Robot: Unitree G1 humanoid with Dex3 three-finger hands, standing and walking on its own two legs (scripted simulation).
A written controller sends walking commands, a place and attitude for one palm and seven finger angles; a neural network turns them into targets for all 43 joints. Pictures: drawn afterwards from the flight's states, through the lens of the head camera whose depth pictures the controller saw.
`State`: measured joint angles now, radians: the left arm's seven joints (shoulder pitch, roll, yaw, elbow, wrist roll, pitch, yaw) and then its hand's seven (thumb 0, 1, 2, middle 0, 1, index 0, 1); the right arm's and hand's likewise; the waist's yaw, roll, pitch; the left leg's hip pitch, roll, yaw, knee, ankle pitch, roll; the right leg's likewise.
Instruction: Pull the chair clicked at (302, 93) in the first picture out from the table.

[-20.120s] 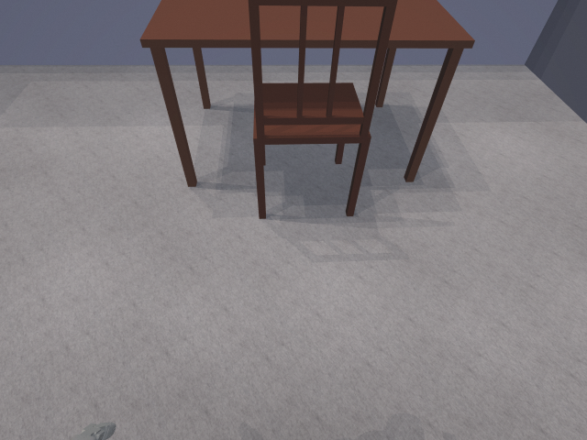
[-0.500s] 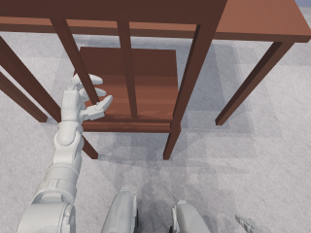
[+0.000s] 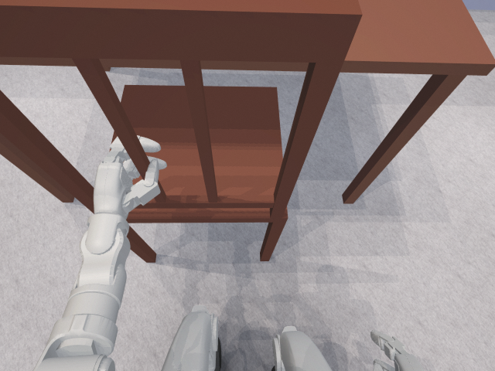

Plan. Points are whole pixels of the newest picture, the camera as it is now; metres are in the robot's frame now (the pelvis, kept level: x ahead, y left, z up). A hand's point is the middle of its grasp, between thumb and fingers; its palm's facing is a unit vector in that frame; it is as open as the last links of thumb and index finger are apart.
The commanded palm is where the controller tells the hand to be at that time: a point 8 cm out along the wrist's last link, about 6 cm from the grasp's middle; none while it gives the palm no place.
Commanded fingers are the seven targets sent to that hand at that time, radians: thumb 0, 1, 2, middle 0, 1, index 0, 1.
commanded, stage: hook a spindle and tug to test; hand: left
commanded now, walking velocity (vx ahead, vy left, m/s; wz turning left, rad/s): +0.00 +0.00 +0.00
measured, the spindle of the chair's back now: (135, 150) +0.44 +0.18 +0.05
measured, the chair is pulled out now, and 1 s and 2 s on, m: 0.01 0.08 0.15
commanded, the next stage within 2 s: step backward, pulling the chair out in 0.22 s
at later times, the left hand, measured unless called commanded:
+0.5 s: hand (152, 189) +0.38 +0.15 +0.03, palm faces +0.03 -0.99 -0.16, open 5.4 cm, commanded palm +0.36 +0.20 +0.03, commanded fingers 0.00 0.90 0.90 -0.50 -1.45 -0.50 -1.45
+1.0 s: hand (161, 225) +0.32 +0.13 +0.04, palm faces -0.02 -0.99 -0.16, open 5.0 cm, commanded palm +0.30 +0.18 +0.04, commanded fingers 0.00 0.90 0.90 -0.50 -1.45 -0.50 -1.45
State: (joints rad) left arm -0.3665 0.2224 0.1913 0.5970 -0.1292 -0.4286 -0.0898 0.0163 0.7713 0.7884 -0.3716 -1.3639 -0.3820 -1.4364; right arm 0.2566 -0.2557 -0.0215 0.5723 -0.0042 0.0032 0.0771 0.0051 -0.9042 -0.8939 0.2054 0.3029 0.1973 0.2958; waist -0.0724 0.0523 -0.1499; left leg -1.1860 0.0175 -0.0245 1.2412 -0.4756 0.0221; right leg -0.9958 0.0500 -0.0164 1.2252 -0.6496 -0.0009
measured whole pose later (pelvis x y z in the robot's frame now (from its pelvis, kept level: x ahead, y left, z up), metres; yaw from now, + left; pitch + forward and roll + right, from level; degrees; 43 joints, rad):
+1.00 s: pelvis -0.02 +0.00 +0.11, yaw -1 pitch +6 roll -3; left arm -0.34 0.16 0.06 0.77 -0.06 -0.21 0.03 0.03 0.76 0.79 -0.26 -1.07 -0.50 -1.45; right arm 0.18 -0.24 -0.03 0.62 0.04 0.12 -0.06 0.00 -0.90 -0.89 0.21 0.30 0.20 0.30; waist -0.04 0.09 0.18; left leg -0.48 0.05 0.02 0.55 -0.16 0.01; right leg -0.30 0.06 0.00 0.46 -0.26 -0.01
